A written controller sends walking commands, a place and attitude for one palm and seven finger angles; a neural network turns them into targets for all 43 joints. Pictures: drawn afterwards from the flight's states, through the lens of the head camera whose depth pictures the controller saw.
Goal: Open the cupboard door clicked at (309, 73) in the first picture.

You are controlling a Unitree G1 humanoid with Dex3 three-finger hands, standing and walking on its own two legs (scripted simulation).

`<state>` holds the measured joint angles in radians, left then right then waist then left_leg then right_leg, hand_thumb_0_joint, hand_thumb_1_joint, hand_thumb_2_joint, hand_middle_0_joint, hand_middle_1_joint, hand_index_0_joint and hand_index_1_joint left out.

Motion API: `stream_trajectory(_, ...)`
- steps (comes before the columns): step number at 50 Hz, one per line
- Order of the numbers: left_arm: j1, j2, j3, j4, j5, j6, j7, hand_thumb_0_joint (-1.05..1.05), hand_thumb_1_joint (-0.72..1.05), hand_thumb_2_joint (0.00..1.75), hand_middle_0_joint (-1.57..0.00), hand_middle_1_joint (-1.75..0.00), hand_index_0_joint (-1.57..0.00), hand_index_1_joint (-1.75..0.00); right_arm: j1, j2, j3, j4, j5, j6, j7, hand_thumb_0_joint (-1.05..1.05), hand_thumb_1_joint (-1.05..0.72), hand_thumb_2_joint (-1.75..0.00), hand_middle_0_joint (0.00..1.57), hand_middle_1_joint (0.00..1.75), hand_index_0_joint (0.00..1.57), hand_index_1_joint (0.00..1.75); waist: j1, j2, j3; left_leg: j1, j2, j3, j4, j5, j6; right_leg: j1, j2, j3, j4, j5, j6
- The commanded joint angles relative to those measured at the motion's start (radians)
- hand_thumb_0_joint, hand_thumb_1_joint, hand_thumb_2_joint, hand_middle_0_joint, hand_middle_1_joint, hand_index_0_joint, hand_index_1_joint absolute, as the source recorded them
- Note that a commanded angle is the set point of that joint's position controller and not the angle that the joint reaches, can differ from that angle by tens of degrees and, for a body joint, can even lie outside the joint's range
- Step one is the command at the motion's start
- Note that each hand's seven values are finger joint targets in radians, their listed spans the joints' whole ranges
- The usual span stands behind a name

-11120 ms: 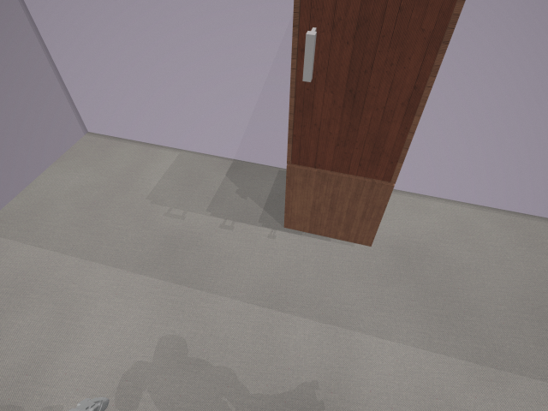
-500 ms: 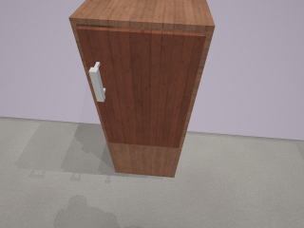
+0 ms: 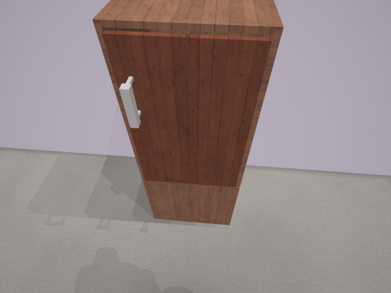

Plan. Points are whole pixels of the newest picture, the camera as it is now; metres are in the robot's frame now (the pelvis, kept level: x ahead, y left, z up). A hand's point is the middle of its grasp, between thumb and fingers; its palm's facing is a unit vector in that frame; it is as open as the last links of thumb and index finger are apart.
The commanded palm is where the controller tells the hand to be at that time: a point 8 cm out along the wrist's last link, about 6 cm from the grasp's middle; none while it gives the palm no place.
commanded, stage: raise the hand with hooked fingers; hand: left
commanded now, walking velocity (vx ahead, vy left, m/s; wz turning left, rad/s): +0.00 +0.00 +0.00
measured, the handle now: (132, 102) +0.54 +0.22 +0.08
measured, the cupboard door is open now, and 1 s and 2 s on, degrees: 0 0 0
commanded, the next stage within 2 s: none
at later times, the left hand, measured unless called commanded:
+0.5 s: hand (94, 280) +0.14 +0.21 -0.02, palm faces +0.09 -0.99 -0.06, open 9.5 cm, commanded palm +0.14 +0.26 -0.01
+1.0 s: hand (72, 232) +0.21 +0.26 +0.03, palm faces +0.02 -1.00 -0.07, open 12.5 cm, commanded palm +0.19 +0.31 +0.05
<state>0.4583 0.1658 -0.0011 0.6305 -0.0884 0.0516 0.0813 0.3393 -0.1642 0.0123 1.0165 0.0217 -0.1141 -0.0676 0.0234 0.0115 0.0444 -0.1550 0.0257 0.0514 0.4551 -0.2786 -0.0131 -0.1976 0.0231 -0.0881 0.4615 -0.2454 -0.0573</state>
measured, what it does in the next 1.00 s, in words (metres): stands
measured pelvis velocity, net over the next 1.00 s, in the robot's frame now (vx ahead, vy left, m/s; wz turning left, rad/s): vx -0.02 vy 0.04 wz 0.02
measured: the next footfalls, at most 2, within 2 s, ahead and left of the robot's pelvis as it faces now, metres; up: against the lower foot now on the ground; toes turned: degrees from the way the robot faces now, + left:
none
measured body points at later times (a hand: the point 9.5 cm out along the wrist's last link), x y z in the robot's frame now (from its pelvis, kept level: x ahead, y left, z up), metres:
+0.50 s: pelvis -0.03 +0.01 -0.07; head +0.02 +0.03 +0.37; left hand +0.13 +0.26 -0.02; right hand +0.22 -0.19 -0.11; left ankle -0.02 +0.12 -0.74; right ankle +0.00 -0.08 -0.74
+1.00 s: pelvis -0.02 +0.04 -0.04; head +0.01 +0.04 +0.41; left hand +0.20 +0.31 +0.04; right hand +0.14 -0.22 -0.11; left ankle -0.02 +0.12 -0.74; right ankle +0.00 -0.08 -0.74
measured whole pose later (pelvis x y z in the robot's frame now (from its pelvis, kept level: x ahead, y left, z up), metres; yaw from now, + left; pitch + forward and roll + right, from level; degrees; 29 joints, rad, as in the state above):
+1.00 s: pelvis -0.02 +0.04 -0.04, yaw +1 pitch +6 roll -2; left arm 0.28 0.31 0.25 0.04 -0.30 -0.26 -0.32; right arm 0.29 -0.29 0.01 0.58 0.05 -0.27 -0.08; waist 0.00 0.03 -0.07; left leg -0.54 0.01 0.04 0.87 -0.44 0.04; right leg -0.55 -0.02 -0.10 0.81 -0.38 -0.01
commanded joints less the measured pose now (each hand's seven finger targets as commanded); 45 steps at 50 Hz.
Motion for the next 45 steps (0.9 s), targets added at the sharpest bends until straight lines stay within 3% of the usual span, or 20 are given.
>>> stream_trajectory(1, -0.176, -0.054, -0.091, -0.681, -0.114, -0.180, 0.015, 0.00, 0.78, 0.85, -0.21, -0.37, -0.21, -0.37, -0.153, -0.196, -0.038, -0.328, 0.042, -0.226, -0.029, 0.00, -0.90, -0.90, 0.20, 0.30, 0.20, 0.30, -0.081, -0.088, -0.008, -0.105, -0.008, -0.085, 0.007, 0.066, 0.055, -0.157, -0.045, 0.021, -0.021, -0.013, 0.052)
stream_trajectory(2, -0.177, -0.006, -0.051, -0.674, -0.110, -0.238, -0.006, 0.00, 0.76, 0.84, -0.21, -0.39, -0.21, -0.39, -0.143, -0.226, -0.052, -0.346, 0.023, -0.243, -0.026, 0.00, -0.90, -0.90, 0.20, 0.30, 0.20, 0.30, -0.097, -0.197, -0.030, -0.146, -0.020, -0.080, 0.058, 0.005, 0.058, -0.229, -0.046, 0.029, -0.021, -0.128, 0.059)
stream_trajectory(3, -0.139, -0.035, -0.056, -0.626, -0.109, -0.294, -0.033, 0.00, 0.74, 0.83, -0.21, -0.40, -0.21, -0.40, -0.141, -0.223, -0.059, -0.375, 0.006, -0.253, -0.022, 0.00, -0.90, -0.90, 0.20, 0.30, 0.20, 0.30, -0.098, -0.255, -0.012, -0.211, -0.029, -0.081, 0.112, -0.039, 0.055, -0.303, -0.047, 0.029, 0.008, -0.212, 0.063)
stream_trajectory(4, -0.111, -0.029, -0.023, -0.552, -0.102, -0.352, -0.068, 0.00, 0.71, 0.82, -0.21, -0.42, -0.21, -0.42, -0.152, -0.220, -0.068, -0.408, 0.001, -0.260, -0.008, 0.00, -0.90, -0.90, 0.20, 0.30, 0.20, 0.30, -0.070, -0.212, 0.009, -0.280, -0.045, -0.072, 0.159, -0.068, 0.040, -0.351, -0.053, 0.040, 0.050, -0.265, 0.055)
stream_trajectory(6, 0.085, -0.045, 0.020, -0.496, -0.124, -0.492, -0.170, 0.00, 0.67, 0.80, -0.22, -0.45, -0.22, -0.45, -0.181, -0.207, -0.082, -0.476, -0.016, -0.267, 0.021, 0.00, -0.90, -0.90, 0.20, 0.30, 0.20, 0.30, 0.006, -0.255, -0.095, -0.398, -0.052, -0.057, 0.252, -0.062, 0.020, -0.359, -0.049, 0.053, 0.165, -0.264, 0.042)
stream_trajectory(7, 0.160, -0.042, 0.047, -0.480, -0.140, -0.562, -0.232, 0.00, 0.64, 0.79, -0.22, -0.47, -0.22, -0.47, -0.192, -0.205, -0.091, -0.503, -0.018, -0.262, 0.039, 0.00, -0.90, -0.90, 0.20, 0.30, 0.20, 0.30, 0.025, -0.268, -0.131, -0.452, -0.057, -0.053, 0.300, -0.039, 0.012, -0.344, -0.047, 0.056, 0.228, -0.192, 0.036)
stream_trajectory(8, 0.191, -0.012, 0.088, -0.479, -0.150, -0.628, -0.296, 0.00, 0.62, 0.78, -0.22, -0.48, -0.22, -0.48, -0.208, -0.208, -0.099, -0.530, -0.020, -0.251, 0.058, 0.00, -0.90, -0.90, 0.20, 0.30, 0.20, 0.30, 0.035, -0.234, -0.157, -0.495, -0.065, -0.045, 0.349, -0.009, 0.006, -0.326, -0.051, 0.068, 0.283, -0.089, 0.031)
stream_trajectory(9, 0.213, 0.067, 0.164, -0.443, -0.144, -0.679, -0.362, 0.00, 0.60, 0.77, -0.22, -0.50, -0.22, -0.50, -0.207, -0.217, -0.111, -0.545, -0.017, -0.233, 0.077, 0.00, -0.90, -0.90, 0.20, 0.30, 0.20, 0.30, 0.049, -0.138, -0.186, -0.519, -0.070, -0.040, 0.398, 0.024, -0.003, -0.310, -0.063, 0.096, 0.340, 0.000, 0.018)
stream_trajectory(10, 0.202, 0.109, 0.207, -0.505, -0.145, -0.693, -0.389, 0.00, 0.57, 0.76, -0.22, -0.51, -0.22, -0.51, -0.224, -0.214, -0.113, -0.584, -0.012, -0.216, 0.082, 0.00, -0.90, -0.90, 0.20, 0.30, 0.20, 0.30, 0.066, -0.106, -0.253, -0.552, -0.076, -0.023, 0.425, 0.044, 0.007, -0.291, -0.070, 0.110, 0.375, 0.045, 0.017)
stream_trajectory(12, 0.187, 0.099, 0.193, -0.612, -0.156, -0.624, -0.404, 0.00, 0.53, 0.74, -0.23, -0.54, -0.23, -0.54, -0.261, -0.207, -0.108, -0.659, 0.000, -0.173, 0.078, 0.00, -0.90, -0.90, 0.20, 0.30, 0.20, 0.30, 0.074, -0.052, -0.287, -0.556, -0.080, 0.003, 0.425, 0.046, 0.019, -0.293, -0.061, 0.111, 0.397, 0.048, 0.019)
stream_trajectory(15, 0.060, 0.112, 0.191, -0.838, -0.176, -0.536, -0.353, 0.00, 0.46, 0.71, -0.23, -0.58, -0.23, -0.58, -0.247, -0.196, -0.098, -0.725, 0.005, -0.122, 0.057, 0.00, -0.90, -0.90, 0.20, 0.30, 0.20, 0.30, 0.040, -0.002, -0.319, -0.533, -0.066, -0.018, 0.430, 0.036, 0.030, -0.324, -0.041, 0.109, 0.399, 0.019, 0.025)
stream_trajectory(18, -0.036, 0.114, 0.172, -1.002, -0.146, -0.554, -0.287, 0.00, 0.39, 0.68, -0.24, -0.63, -0.24, -0.63, -0.168, -0.177, -0.090, -0.718, -0.001, -0.106, 0.040, 0.00, -0.90, -0.90, 0.20, 0.30, 0.20, 0.30, -0.019, 0.052, -0.333, -0.476, -0.037, -0.053, 0.456, 0.090, 0.041, -0.376, -0.025, 0.084, 0.412, 0.089, 0.029)
stream_trajectory(19, -0.114, 0.131, 0.159, -1.049, -0.145, -0.571, -0.286, 0.00, 0.36, 0.67, -0.24, -0.64, -0.24, -0.64, -0.152, -0.187, -0.077, -0.710, -0.011, -0.103, 0.034, 0.00, -0.90, -0.90, 0.20, 0.30, 0.20, 0.30, -0.052, 0.023, -0.305, -0.488, -0.030, -0.070, 0.474, 0.079, 0.045, -0.412, -0.017, 0.081, 0.421, 0.079, 0.030)
stream_trajectory(23, -0.180, 0.127, 0.108, -1.009, -0.147, -0.593, -0.340, 0.00, 0.27, 0.63, -0.25, -0.70, -0.25, -0.70, -0.137, -0.200, -0.052, -0.669, -0.004, -0.135, 0.015, 0.00, -0.90, -0.90, 0.20, 0.30, 0.20, 0.30, -0.092, 0.073, -0.299, -0.483, -0.019, -0.096, 0.480, -0.009, 0.043, -0.486, -0.010, 0.058, 0.403, -0.056, 0.030)
stream_trajectory(25, -0.197, 0.160, 0.128, -0.948, -0.164, -0.544, -0.384, 0.00, 0.22, 0.61, -0.25, -0.74, -0.25, -0.74, -0.143, -0.210, -0.044, -0.659, 0.006, -0.148, 0.004, 0.00, -0.90, -0.90, 0.20, 0.30, 0.20, 0.30, -0.087, 0.065, -0.296, -0.490, -0.022, -0.104, 0.461, -0.051, 0.044, -0.468, -0.009, 0.058, 0.378, -0.110, 0.031)
stream_trajectory(31, -0.116, 0.225, 0.279, -0.854, -0.222, -0.357, -0.399, 0.00, 0.08, 0.55, -0.26, -0.82, -0.26, -0.82, -0.181, -0.196, -0.032, -0.654, 0.023, -0.159, -0.011, 0.00, -0.90, -0.90, 0.20, 0.30, 0.20, 0.30, -0.008, 0.023, -0.357, -0.462, -0.027, -0.098, 0.362, 0.005, 0.037, -0.296, -0.022, 0.045, 0.313, -0.073, 0.037)
stream_trajectory(34, -0.125, 0.244, 0.324, -0.857, -0.241, -0.354, -0.369, 0.00, 0.01, 0.52, -0.26, -0.87, -0.26, -0.87, -0.190, -0.188, -0.028, -0.646, 0.015, -0.168, -0.009, 0.00, -0.90, -0.90, 0.20, 0.30, 0.20, 0.30, 0.010, -0.020, -0.338, -0.444, -0.023, -0.105, 0.327, 0.055, 0.033, -0.254, -0.015, 0.028, 0.311, -0.024, 0.033)
stream_trajectory(36, -0.146, 0.240, 0.315, -0.884, -0.233, -0.380, -0.360, 0.00, -0.03, 0.50, -0.27, -0.90, -0.27, -0.90, -0.171, -0.193, -0.029, -0.633, 0.015, -0.180, -0.004, 0.00, -0.90, -0.90, 0.20, 0.30, 0.20, 0.30, 0.000, 0.035, -0.330, -0.413, -0.022, -0.098, 0.308, 0.063, 0.030, -0.269, -0.017, 0.022, 0.305, -0.015, 0.032)
stream_trajectory(39, -0.182, 0.238, 0.301, -0.839, -0.233, -0.397, -0.365, 0.00, -0.10, 0.47, -0.27, -0.94, -0.27, -0.94, -0.162, -0.209, -0.028, -0.622, 0.015, -0.196, 0.000, 0.00, -0.90, -0.90, 0.20, 0.30, 0.20, 0.30, -0.012, 0.026, -0.255, -0.412, -0.020, -0.101, 0.286, 0.035, 0.028, -0.289, -0.013, 0.019, 0.285, -0.047, 0.028)
stream_trajectory(45, -0.269, 0.290, 0.340, -0.826, -0.235, -0.394, -0.389, 0.00, -0.24, 0.41, -0.28, -1.03, -0.28, -1.03, -0.134, -0.234, -0.035, -0.609, 0.023, -0.217, -0.007, 0.00, -0.90, -0.90, 0.20, 0.30, 0.20, 0.30, -0.018, 0.042, -0.276, -0.344, -0.020, -0.097, 0.247, 0.039, 0.028, -0.260, -0.017, 0.020, 0.249, -0.036, 0.031)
